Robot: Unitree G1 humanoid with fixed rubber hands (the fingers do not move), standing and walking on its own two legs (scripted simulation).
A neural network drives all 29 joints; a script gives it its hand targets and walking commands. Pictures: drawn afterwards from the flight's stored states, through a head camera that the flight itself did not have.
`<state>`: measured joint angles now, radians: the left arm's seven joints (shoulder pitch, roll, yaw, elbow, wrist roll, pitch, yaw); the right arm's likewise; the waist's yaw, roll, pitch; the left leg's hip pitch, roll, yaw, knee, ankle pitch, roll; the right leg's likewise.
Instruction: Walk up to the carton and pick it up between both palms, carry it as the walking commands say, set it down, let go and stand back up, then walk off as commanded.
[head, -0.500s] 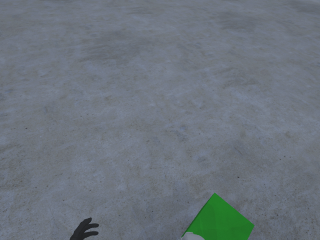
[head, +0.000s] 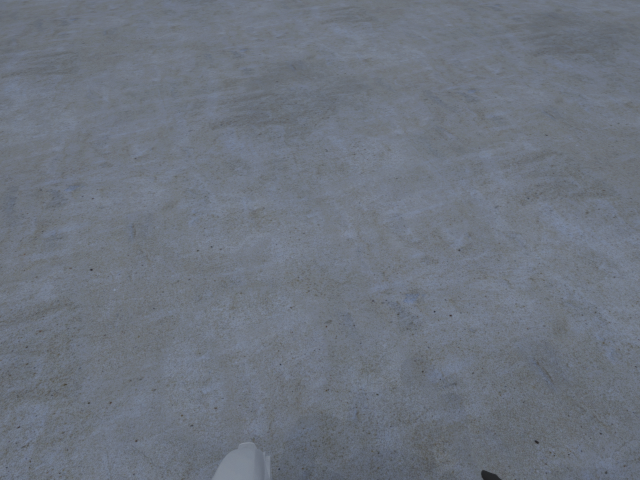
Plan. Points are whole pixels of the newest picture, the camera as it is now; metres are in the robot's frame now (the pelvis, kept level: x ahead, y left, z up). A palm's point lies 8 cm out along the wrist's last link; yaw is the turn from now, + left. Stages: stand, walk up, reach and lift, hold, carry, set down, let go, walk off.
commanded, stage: walk off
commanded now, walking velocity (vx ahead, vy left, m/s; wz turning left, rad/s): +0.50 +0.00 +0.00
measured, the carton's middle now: out of the picture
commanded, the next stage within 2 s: stand in 0.78 s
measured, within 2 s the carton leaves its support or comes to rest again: rests again in 0.34 s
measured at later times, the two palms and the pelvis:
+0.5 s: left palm (155, 327) +0.37 +0.31 -0.13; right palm out of the picture +0.16 -0.16 -0.13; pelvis +0.25 +0.08 +0.00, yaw -2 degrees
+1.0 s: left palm (223, 245) +0.58 +0.24 -0.15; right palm (453, 318) +0.43 -0.21 -0.15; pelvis +0.49 +0.01 -0.01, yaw +1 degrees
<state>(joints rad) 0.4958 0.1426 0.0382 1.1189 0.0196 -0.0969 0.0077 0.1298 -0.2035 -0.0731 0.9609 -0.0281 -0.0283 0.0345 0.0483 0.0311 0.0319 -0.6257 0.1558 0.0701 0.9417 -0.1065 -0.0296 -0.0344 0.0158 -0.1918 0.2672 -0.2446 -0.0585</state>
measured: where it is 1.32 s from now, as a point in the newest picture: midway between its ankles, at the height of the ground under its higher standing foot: (318, 374)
